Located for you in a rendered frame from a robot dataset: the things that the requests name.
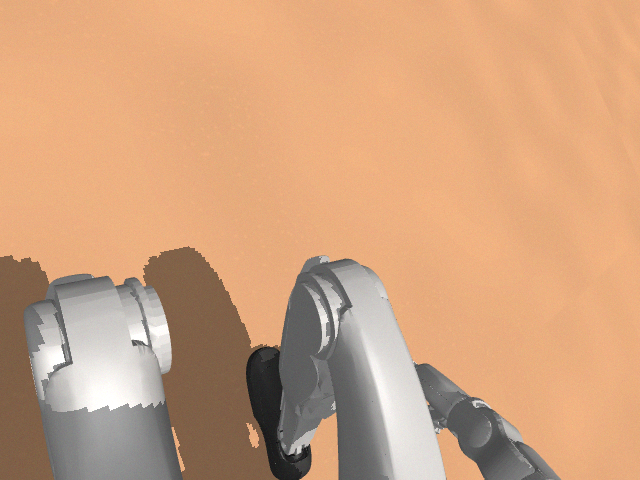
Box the right robot arm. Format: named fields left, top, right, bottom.
left=447, top=397, right=561, bottom=480

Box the right robot foot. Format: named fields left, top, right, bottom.
left=246, top=347, right=312, bottom=480

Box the right robot hand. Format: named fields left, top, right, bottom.
left=413, top=361, right=470, bottom=434

